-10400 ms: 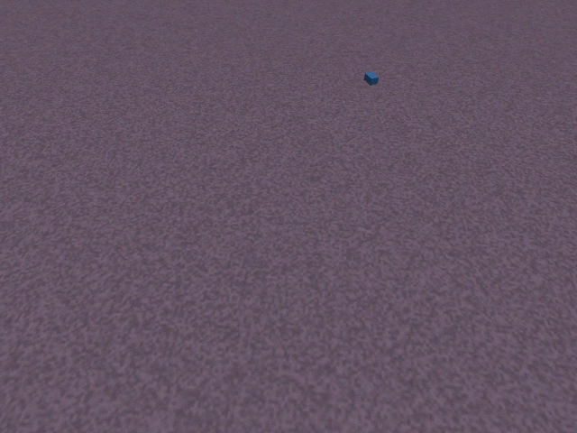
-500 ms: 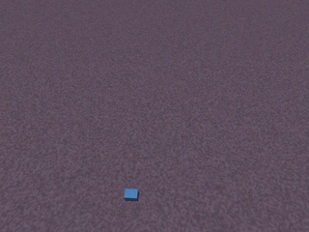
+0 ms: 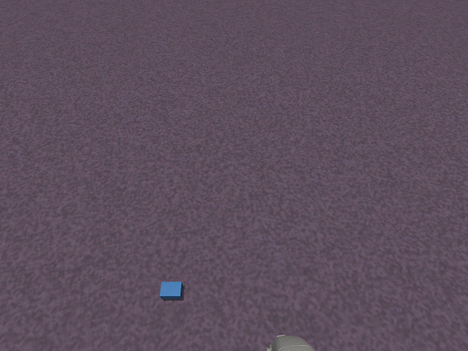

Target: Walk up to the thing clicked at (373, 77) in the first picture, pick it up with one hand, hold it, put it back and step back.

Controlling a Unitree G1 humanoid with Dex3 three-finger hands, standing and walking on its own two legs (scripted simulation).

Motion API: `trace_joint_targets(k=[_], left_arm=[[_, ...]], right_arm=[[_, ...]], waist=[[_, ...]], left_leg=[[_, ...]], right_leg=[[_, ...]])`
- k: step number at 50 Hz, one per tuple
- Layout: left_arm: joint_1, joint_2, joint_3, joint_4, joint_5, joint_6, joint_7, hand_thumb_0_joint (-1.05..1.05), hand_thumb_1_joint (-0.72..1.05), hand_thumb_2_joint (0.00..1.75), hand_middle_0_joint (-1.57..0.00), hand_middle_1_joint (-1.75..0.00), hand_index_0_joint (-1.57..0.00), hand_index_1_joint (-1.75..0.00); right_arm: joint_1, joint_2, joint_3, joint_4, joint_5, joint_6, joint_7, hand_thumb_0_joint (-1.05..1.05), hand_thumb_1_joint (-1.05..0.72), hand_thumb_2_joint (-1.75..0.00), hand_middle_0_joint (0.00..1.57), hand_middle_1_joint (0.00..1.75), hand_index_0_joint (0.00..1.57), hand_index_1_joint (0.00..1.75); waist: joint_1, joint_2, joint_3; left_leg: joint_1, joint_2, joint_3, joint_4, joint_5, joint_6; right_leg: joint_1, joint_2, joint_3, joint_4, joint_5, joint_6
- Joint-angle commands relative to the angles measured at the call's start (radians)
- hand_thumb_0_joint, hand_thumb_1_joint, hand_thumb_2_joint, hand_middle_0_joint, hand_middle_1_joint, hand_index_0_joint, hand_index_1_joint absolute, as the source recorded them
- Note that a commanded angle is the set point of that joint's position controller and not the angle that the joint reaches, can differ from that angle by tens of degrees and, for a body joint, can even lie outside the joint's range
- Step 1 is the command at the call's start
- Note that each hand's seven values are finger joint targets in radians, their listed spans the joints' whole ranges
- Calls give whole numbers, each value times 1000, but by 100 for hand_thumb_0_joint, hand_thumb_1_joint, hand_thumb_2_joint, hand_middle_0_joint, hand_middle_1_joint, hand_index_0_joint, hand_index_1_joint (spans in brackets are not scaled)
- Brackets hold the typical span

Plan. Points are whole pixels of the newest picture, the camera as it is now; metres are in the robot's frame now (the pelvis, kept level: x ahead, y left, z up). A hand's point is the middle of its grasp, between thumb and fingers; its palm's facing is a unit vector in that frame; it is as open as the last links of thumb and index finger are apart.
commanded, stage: walk up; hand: left
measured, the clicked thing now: (171, 290) +0.41 +0.25 -0.73
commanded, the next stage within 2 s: stand in 1.70 s
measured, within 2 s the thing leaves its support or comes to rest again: neither
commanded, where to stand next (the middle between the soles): +0.07 +0.03 m, yaw +4 degrees
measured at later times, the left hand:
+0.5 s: hand out of the picture +0.13 +0.29 -0.14, palm faces +0.07 -0.91 -0.41, open 7.4 cm
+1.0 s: hand out of the picture +0.09 +0.27 -0.13, palm faces +0.04 -0.93 -0.35, open 7.4 cm
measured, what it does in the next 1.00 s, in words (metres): steps on the spot: left foot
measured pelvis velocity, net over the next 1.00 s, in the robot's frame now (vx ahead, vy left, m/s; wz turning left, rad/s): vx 0.02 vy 0.01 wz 0.06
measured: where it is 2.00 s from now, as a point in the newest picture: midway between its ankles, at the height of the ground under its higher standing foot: outside the picture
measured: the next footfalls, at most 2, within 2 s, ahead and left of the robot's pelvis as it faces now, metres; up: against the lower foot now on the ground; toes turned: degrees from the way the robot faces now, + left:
left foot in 0.32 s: +0.07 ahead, +0.12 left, +0.00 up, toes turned +3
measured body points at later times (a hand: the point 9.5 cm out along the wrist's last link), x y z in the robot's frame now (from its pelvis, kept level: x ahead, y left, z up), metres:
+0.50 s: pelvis +0.03 +0.00 +0.01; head +0.08 +0.01 +0.45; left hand +0.13 +0.33 -0.11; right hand +0.15 -0.30 -0.11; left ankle +0.04 +0.11 -0.72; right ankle +0.03 -0.13 -0.70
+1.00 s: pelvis +0.02 +0.01 +0.03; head +0.04 +0.01 +0.47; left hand +0.09 +0.32 -0.10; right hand +0.15 -0.29 -0.10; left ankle +0.03 +0.12 -0.72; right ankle +0.04 -0.13 -0.72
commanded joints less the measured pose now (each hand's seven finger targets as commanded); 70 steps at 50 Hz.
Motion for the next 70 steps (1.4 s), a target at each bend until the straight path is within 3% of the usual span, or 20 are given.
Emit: trace_joint_targets(k=[1, 3, 10, 13, 15, 16, 17, 18, 19, 22, 25, 26, 27, 28, 29, 31, 33, 35, 41, 70], left_arm=[[-20, 280, 43, -109, -3, -35, 46, 0, 90, 90, -20, -30, -20, -30], [-66, 233, 26, -119, -12, -45, 62, 0, 90, 90, -20, -30, -20, -30], [-38, 252, 23, -134, -22, -74, 91, 0, 90, 90, -20, -30, -20, -30], [-88, 251, 13, -150, -31, -74, 101, 0, 90, 90, -20, -30, -20, -30], [-121, 218, -3, -160, -38, -66, 100, 0, 90, 90, -20, -30, -20, -30], [-97, 176, -13, -162, -44, -61, 99, 0, 90, 90, -20, -30, -20, -30], [-97, 144, -23, -153, -58, -54, 101, 0, 90, 90, -20, -30, -20, -30], [-105, 167, -10, -125, -50, -48, 106, 0, 90, 90, -20, -30, -20, -30], [-116, 156, -18, -125, -48, -47, 105, 0, 90, 90, -20, -30, -20, -30], [-88, 134, -29, -102, -57, -60, 103, 0, 90, 90, -20, -30, -20, -30], [-37, 127, -30, -56, -43, -77, 101, 0, 90, 90, -20, -30, -20, -30], [-49, 158, -26, -62, -32, -87, 103, 0, 90, 90, -20, -30, -20, -30], [-53, 208, -19, -67, -20, -100, 107, 0, 90, 90, -20, -30, -20, -30], [-93, 252, -15, -66, -33, -95, 102, 0, 90, 90, -20, -30, -20, -30], [-135, 256, -19, -80, -32, -95, 99, 0, 90, 90, -20, -30, -20, -30], [-164, 229, -31, -84, -30, -93, 96, 0, 90, 90, -20, -30, -20, -30], [-167, 190, -40, -81, -34, -87, 94, 0, 90, 90, -20, -30, -20, -30], [-159, 170, -44, -57, -37, -78, 89, 0, 90, 90, -20, -30, -20, -30], [-159, 171, -55, 0, -43, -77, 81, 0, 90, 90, -20, -30, -20, -30], [-189, 147, -52, 99, -26, -74, 74, 0, 90, 90, -20, -30, -20, -30]], right_arm=[[-30, -158, -18, -105, 36, -8, -6, 0, -90, -90, 20, 30, 20, 30], [22, -154, -9, -77, 41, -5, -7, 0, -90, -90, 20, 30, 20, 30], [-2, -150, -24, -109, 8, 19, 16, 0, -90, -90, 20, 30, 20, 30], [27, -145, -38, -119, 4, 21, 29, 0, -90, -90, 20, 30, 20, 30], [56, -144, -44, -113, 1, 8, 33, 0, -90, -90, 20, 30, 20, 30], [34, -194, -57, -126, -9, -1, 31, 0, -90, -90, 20, 30, 20, 30], [-60, -243, -62, -157, 2, -6, 34, 0, -90, -90, 20, 30, 20, 30], [-59, -231, -56, -159, 8, -9, 38, 0, -90, -90, 20, 30, 20, 30], [-37, -206, -52, -150, 4, -12, 35, 0, -90, -90, 20, 30, 20, 30], [-83, -164, -29, -155, 13, -15, 17, 0, -90, -90, 20, 30, 20, 30], [-134, -159, -19, -161, 26, 2, 20, 0, -90, -90, 20, 30, 20, 30], [-125, -129, -7, -158, 38, 4, 23, 0, -90, -90, 20, 30, 20, 30], [-123, -110, 2, -166, 46, 3, 27, 0, -90, -90, 20, 30, 20, 30], [-131, -109, -2, -156, 42, 14, 24, 0, -90, -90, 20, 30, 20, 30], [-117, -117, -9, -139, 33, 20, 22, 0, -90, -90, 20, 30, 20, 30], [-122, -116, -6, -122, 31, 17, 31, 0, -90, -90, 20, 30, 20, 30], [-123, -144, -12, -102, 27, -3, 36, 0, -90, -90, 20, 30, 20, 30], [-160, -162, -9, -100, 34, -15, 41, 0, -90, -90, 20, 30, 20, 30], [-233, -133, 14, -56, 30, -5, 37, 0, -90, -90, 20, 30, 20, 30], [-202, -115, 20, 60, 27, -8, 37, 0, -90, -90, 20, 30, 20, 30]], waist=[[47, -104, -58], [15, -109, -80], [30, -100, -104], [-5, -117, -145], [-37, -85, -162], [-16, 57, -173], [11, 177, -152], [-4, 188, -151], [-11, 149, -139], [10, 165, -153], [39, 135, -191], [39, 81, -201], [35, -7, -217], [20, -59, -186], [-2, -100, -160], [-10, -114, -129], [-8, -83, -161], [11, -38, -187], [26, 57, -128], [14, 10, -129]], left_leg=[[-233, -130, -131, 355, -127, 35], [-247, -102, -137, 302, -59, 40], [-179, -110, -90, 83, -10, 46], [-100, -125, -46, 10, 69, 55], [23, -135, -46, -201, 256, 76], [55, -34, -215, -279, 435, 118], [11, 94, -403, -313, 508, 225], [-15, 152, -459, -312, 580, 308], [0, 140, -418, -305, 634, 316], [85, 74, -266, -223, 831, 237], [39, 25, -183, -143, 752, 166], [-35, 3, -168, -115, 686, 121], [-116, -66, -122, -58, 589, 69], [-96, -130, -68, -32, 268, 45], [-58, -128, -63, -21, 87, 45], [-41, -126, -73, -106, 96, 52], [85, -56, -151, -240, 491, 91], [52, 19, -225, -273, 515, 153], [21, -49, -145, -362, 347, 77], [54, -45, -130, -478, 286, 54]], right_leg=[[87, -295, 462, -421, -119, -279], [123, -228, 317, -358, -53, -225], [144, -327, 274, -220, 502, -281], [105, -312, 209, -155, 537, -253], [37, -243, 126, -53, 441, -179], [-22, -144, 49, 58, 307, -114], [-59, 21, -58, 145, 7, -49], [-27, 34, -18, 232, -320, -48], [-47, 26, 23, 253, -379, -54], [-60, 1, 6, 131, -258, -51], [143, 15, -38, -196, 63, -41], [238, -40, 53, -224, 219, -65], [300, -164, 229, -234, 368, -122], [205, -282, 303, -241, 429, -228], [145, -309, 317, -217, 469, -262], [121, -254, 229, -207, 443, -210], [61, -134, 102, -148, 368, -99], [123, -42, 27, -101, 173, -46], [164, -84, 75, -254, 155, -66], [206, -91, 69, -410, 127, -44]])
